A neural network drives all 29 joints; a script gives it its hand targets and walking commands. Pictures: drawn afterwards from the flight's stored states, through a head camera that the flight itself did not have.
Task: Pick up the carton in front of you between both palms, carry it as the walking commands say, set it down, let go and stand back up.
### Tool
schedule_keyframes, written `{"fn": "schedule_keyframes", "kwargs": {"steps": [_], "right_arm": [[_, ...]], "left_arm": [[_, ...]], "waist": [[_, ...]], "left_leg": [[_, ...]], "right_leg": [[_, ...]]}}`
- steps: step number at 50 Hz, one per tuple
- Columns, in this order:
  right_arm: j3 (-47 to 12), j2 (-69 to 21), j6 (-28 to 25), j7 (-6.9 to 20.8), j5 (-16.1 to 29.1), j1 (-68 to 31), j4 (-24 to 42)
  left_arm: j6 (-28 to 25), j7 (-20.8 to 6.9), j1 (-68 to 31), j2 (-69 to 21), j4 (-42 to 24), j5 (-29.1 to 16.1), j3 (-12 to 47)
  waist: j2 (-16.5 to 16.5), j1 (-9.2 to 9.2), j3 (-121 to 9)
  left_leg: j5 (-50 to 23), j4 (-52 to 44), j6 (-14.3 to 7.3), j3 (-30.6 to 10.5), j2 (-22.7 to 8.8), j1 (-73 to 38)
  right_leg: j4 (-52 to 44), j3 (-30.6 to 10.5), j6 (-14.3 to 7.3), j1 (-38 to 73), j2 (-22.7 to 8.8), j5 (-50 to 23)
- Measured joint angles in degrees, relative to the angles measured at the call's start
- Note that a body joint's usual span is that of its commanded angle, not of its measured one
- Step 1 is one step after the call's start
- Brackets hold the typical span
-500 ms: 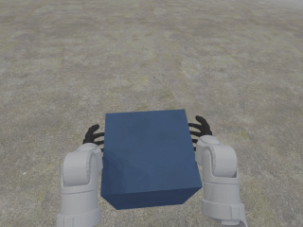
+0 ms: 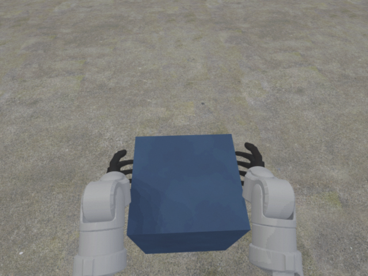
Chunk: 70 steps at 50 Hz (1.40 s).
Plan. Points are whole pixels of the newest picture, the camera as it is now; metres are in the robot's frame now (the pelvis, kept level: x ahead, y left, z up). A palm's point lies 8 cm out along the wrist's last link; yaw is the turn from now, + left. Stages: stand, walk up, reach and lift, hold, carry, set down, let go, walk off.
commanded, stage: carry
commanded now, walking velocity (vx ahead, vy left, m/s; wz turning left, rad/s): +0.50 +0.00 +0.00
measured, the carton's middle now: (184, 199) +0.30 +0.00 -0.02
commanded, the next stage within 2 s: none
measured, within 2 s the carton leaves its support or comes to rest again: neither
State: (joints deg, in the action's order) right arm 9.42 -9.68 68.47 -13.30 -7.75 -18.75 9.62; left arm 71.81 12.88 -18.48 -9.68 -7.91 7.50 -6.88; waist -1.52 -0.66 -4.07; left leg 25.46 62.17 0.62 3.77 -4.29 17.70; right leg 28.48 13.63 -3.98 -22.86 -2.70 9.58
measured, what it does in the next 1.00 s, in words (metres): walks ahead: left foot, then right foot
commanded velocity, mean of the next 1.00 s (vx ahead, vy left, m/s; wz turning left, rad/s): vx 0.00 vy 0.00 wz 0.00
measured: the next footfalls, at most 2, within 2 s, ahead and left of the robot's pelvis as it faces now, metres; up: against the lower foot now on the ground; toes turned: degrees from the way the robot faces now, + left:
left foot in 0.30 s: +0.34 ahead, +0.12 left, +0.00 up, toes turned -20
right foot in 0.46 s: +0.23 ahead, -0.10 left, +0.00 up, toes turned -8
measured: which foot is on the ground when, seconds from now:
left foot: up 0.00-0.28, down 0.30-1.00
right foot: down 0.00-0.30, up 0.32-0.44, down 0.46-1.00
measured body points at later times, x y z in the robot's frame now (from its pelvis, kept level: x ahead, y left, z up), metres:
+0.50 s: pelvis +0.25 +0.02 +0.01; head +0.27 +0.03 +0.45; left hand +0.55 +0.16 +0.06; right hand +0.56 -0.13 +0.08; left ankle +0.31 +0.10 -0.73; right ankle +0.19 -0.10 -0.73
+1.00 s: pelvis +0.31 +0.00 +0.01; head +0.30 +0.00 +0.46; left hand +0.62 +0.13 +0.05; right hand +0.61 -0.16 +0.06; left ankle +0.31 +0.11 -0.73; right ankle +0.19 -0.09 -0.72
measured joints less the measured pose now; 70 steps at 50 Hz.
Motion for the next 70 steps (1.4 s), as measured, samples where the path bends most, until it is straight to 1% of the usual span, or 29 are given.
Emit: {"fn": "schedule_keyframes", "kwargs": {"steps": [1, 3, 5, 8, 12, 14, 15, 16, 17, 18, 19, 20, 21, 22, 23, 24, 25, 28, 33, 38, 41, 47, 52, 55, 57, 60, 63, 66, 70], "right_arm": [[-0.21, 0.04, 0.27, -0.33, 0.26, 0.11, -0.26], [-0.62, 0.02, 0.51, -0.81, 0.66, 0.04, -0.25], [-0.99, -0.13, 0.31, -0.84, 0.64, -0.36, 0.44], [-1.34, -0.36, -0.24, -0.49, 0.30, -1.02, 2.57], [-1.41, -0.48, -0.47, -0.26, -0.01, -1.28, 4.91], [-1.34, -0.52, -0.15, -0.37, -0.07, -1.42, 4.78], [-1.29, -0.61, 0.03, -0.43, -0.12, -1.63, 4.30], [-1.40, -0.66, -0.30, -0.43, -0.19, -1.81, 3.26], [-1.39, -0.80, -0.85, -0.31, -0.40, -2.24, 1.81], [-1.25, -0.97, -1.28, -0.14, -0.60, -2.71, 0.24], [-1.04, -1.08, -1.55, 0.04, -0.68, -2.98, -1.18], [-0.80, -1.10, -1.64, 0.26, -0.67, -3.00, -2.24], [-0.62, -1.07, -1.63, 0.44, -0.63, -2.89, -2.93], [-0.52, -1.00, -1.59, 0.56, -0.55, -2.71, -3.25], [-0.50, -0.92, -1.56, 0.63, -0.45, -2.48, -3.25], [-0.57, -0.77, -1.55, 0.69, -0.32, -2.05, -2.97], [-0.72, -0.61, -1.53, 0.65, -0.12, -1.63, -2.56], [-0.89, -0.47, -1.32, 0.28, 0.45, -1.31, -1.03], [-0.42, -0.65, -1.77, 0.76, -0.43, -1.84, -0.27], [-0.47, -0.43, -2.27, 0.60, -0.89, -1.22, -3.03], [-0.47, -0.28, -3.43, 0.87, -1.34, -0.77, -5.63], [-1.03, 0.18, -8.75, 2.04, -2.75, 0.73, -11.67], [-1.81, 0.57, -13.80, 2.54, -3.05, 2.14, -13.79], [-1.86, 0.72, -16.94, 3.39, -3.84, 2.75, -14.98], [-1.46, 0.85, -19.08, 5.11, -4.70, 3.26, -15.96], [-0.60, 1.11, -22.43, 8.22, -5.92, 4.43, -17.13], [0.42, 1.19, -25.80, 10.05, -6.86, 4.81, -19.22], [1.68, 1.08, -28.75, 11.00, -7.61, 4.30, -22.26], [2.88, 0.84, -31.39, 11.43, -8.03, 3.28, -25.13]], "left_arm": [[0.20, 0.10, 0.32, 0.09, 0.11, -0.22, -0.06], [0.44, 0.35, 0.85, 0.25, -0.54, -0.70, -0.21], [0.29, 0.42, 1.07, 0.32, -1.92, -0.95, -0.40], [-0.08, 0.54, 0.74, 0.22, -4.58, -1.19, -0.66], [-0.30, -0.19, -0.17, -0.07, -6.28, -0.33, -0.61], [-0.11, -0.77, -0.28, -0.11, -6.01, 0.35, -0.61], [0.01, -1.09, -0.22, -0.07, -5.74, 0.70, -0.70], [-0.09, -1.30, -0.33, -0.01, -5.14, 0.97, -1.10], [-0.19, -1.35, -0.60, 0.08, -4.41, 1.11, -1.70], [-0.19, -1.27, -0.62, 0.16, -3.77, 1.18, -2.17], [-0.09, -0.97, -0.36, 0.17, -3.28, 1.14, -2.43], [0.08, -0.46, 0.04, 0.06, -2.96, 0.97, -2.50], [0.32, 0.08, 0.42, 0.13, -2.74, 0.65, -2.26], [0.54, 0.57, 0.66, 0.23, -2.62, 0.30, -1.98], [0.71, 1.00, 0.77, 0.28, -2.64, -0.02, -1.77], [0.79, 1.39, 0.89, 0.30, -2.68, -0.34, -1.47], [0.88, 1.47, 1.02, 0.33, -2.85, -0.41, -1.17], [0.97, 1.59, 0.99, 0.34, -3.85, -0.56, -0.74], [0.17, 1.00, -0.40, -0.08, -3.39, 0.04, -1.27], [-0.93, -0.09, -0.17, -0.01, 0.39, 1.02, -1.40], [-2.35, -0.57, 0.44, 0.18, 3.15, 1.49, -1.21], [-7.93, -1.65, 2.35, 0.71, 9.07, 2.65, -0.41], [-13.03, -1.57, 3.91, 1.09, 11.11, 2.62, 0.50], [-16.35, -1.91, 4.41, 1.18, 12.64, 3.06, 0.88], [-18.69, -3.16, 4.81, 1.27, 13.91, 3.70, 0.71], [-22.21, -6.88, 5.83, 1.47, 15.21, 4.79, -0.10], [-25.51, -9.13, 6.10, 1.51, 17.23, 5.78, -0.82], [-28.56, -10.18, 5.49, 1.39, 20.37, 6.84, -1.96], [-31.33, -10.48, 4.43, 1.18, 23.18, 7.66, -3.48]], "waist": [[0.20, 0.03, 0.47], [0.55, 0.01, 1.46], [0.80, 0.00, 2.35], [0.79, 0.28, 3.30], [0.69, 0.91, 3.05], [0.71, 1.13, 2.30], [0.57, 1.10, 1.76], [1.64, 1.27, 1.22], [3.14, 1.38, 1.17], [4.04, 1.35, 1.29], [4.39, 1.24, 1.47], [4.39, 1.10, 1.70], [4.21, 0.96, 2.00], [4.00, 0.81, 2.36], [3.84, 0.70, 2.74], [3.68, 0.74, 2.97], [3.70, 0.65, 2.90], [3.20, 0.45, 1.88], [2.20, 0.59, -0.80], [1.79, 0.73, -2.85], [1.73, 0.82, -3.39], [1.84, 0.97, -3.30], [1.87, 0.78, -2.24], [1.79, 0.66, -1.85], [1.79, 0.65, -1.80], [1.87, 0.65, -1.83], [2.01, 0.68, -1.72], [1.89, 0.87, -1.43], [1.86, 0.98, -1.17]], "left_leg": [[-1.75, 1.83, -0.40, -0.06, 0.13, 3.23], [-4.90, 0.21, -0.58, 0.35, -0.11, 8.31], [-6.71, -4.85, -0.20, 0.82, -0.32, 11.94], [-10.23, -15.12, 0.42, 1.75, -0.32, 14.81], [-19.54, -28.53, 0.76, 4.13, 0.78, 13.89], [-27.06, -36.29, 0.91, 6.27, 1.59, 10.34], [-29.78, -39.40, 0.17, 7.34, 1.65, 7.79], [-26.48, -39.33, -2.31, 8.11, 2.26, 6.57], [-23.23, -38.03, -4.07, 8.67, 2.99, 6.34], [-21.06, -37.13, -5.04, 8.99, 3.28, 6.10], [-19.91, -36.98, -5.37, 9.12, 3.26, 5.62], [-19.81, -37.36, -4.53, 9.10, 3.03, 4.97], [-19.54, -37.87, -4.41, 9.04, 2.86, 4.24], [-19.20, -38.30, -4.48, 8.97, 2.73, 3.52], [-18.77, -38.47, -4.49, 8.92, 2.67, 2.87], [-18.21, -38.36, -4.43, 8.73, 2.73, 2.27], [-17.51, -38.03, -4.29, 8.65, 2.88, 1.80], [-15.14, -36.42, -3.74, 8.61, 2.76, 1.26], [-12.31, -32.61, -3.06, 8.10, 2.10, 2.26], [-12.31, -30.50, -2.21, 7.47, 1.47, 2.15], [-12.41, -30.44, -1.68, 7.16, 1.22, 1.49], [-12.16, -31.88, -1.29, 6.82, 1.08, -0.02], [-11.64, -31.62, -1.17, 6.57, 0.86, 0.20], [-10.92, -31.11, -1.00, 6.50, 0.75, 0.68], [-10.45, -30.86, -0.95, 6.54, 0.74, 0.93], [-9.77, -30.31, -1.00, 6.67, 0.70, 1.33], [-8.98, -29.36, -1.06, 6.82, 0.59, 1.80], [-8.90, -28.38, -1.17, 6.84, 0.31, 2.14], [-9.67, -28.39, -1.35, 6.90, 0.10, 2.19]], "right_leg": [[-1.69, -0.08, 0.18, 1.67, 0.03, 0.12], [-5.12, -0.42, 0.10, 5.00, 0.11, 0.25], [-7.85, -0.93, 0.39, 7.95, 0.07, 0.55], [-10.19, -1.54, 1.26, 11.82, -0.04, 1.92], [-10.08, -1.74, 3.04, 16.45, -0.16, 6.05], [-7.13, -1.86, 4.16, 18.25, -0.34, 9.87], [-4.46, -1.96, 4.76, 18.75, -0.36, 12.36], [-0.59, -2.23, 5.38, 18.04, -1.37, 14.72], [3.86, -3.65, 6.09, 16.41, -2.22, 15.55], [7.60, -5.35, 6.54, 14.54, -2.24, 17.46], [9.55, -6.70, 6.66, 12.91, -1.78, 19.51], [9.37, -7.52, 6.58, 11.74, -1.23, 20.92], [7.39, -7.85, 6.46, 11.02, -0.84, 21.04], [4.36, -7.88, 6.38, 10.61, -0.64, 19.39], [1.15, -7.75, 6.27, 10.49, -0.65, 15.69], [-0.61, -7.54, 6.01, 10.95, -0.89, 10.07], [-1.79, -7.35, 5.91, 11.68, -1.20, 7.51], [-1.87, -7.13, 5.46, 13.09, -1.28, 9.86], [0.91, -6.66, 5.80, 12.57, -1.29, 11.96], [1.70, -6.12, 6.00, 13.29, -1.06, 11.15], [1.14, -5.79, 5.92, 14.20, -0.85, 10.67], [1.05, -5.10, 5.84, 14.98, -0.72, 10.34], [0.10, -4.82, 5.47, 15.43, -0.48, 11.31], [0.24, -4.60, 4.98, 15.15, -0.47, 12.33], [0.68, -4.44, 4.76, 14.81, -0.57, 13.01], [1.43, -4.27, 4.64, 14.32, -0.76, 14.06], [1.98, -4.17, 4.24, 14.05, -0.87, 15.30], [3.01, -4.13, 4.03, 13.68, -0.83, 15.55], [3.45, -4.11, 3.98, 13.39, -0.74, 14.93]]}}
